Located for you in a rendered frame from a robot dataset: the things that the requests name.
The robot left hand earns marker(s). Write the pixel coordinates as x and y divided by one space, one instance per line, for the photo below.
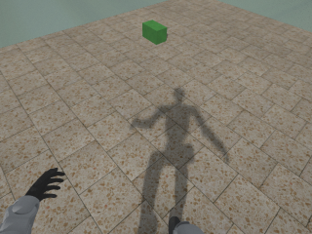
40 186

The right robot foot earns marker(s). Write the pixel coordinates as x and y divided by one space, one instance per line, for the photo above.
174 220

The carton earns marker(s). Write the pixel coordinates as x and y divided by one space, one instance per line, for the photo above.
154 31

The robot right shin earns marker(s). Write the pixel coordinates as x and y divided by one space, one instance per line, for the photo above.
182 222

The left robot forearm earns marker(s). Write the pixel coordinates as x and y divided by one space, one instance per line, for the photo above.
19 217

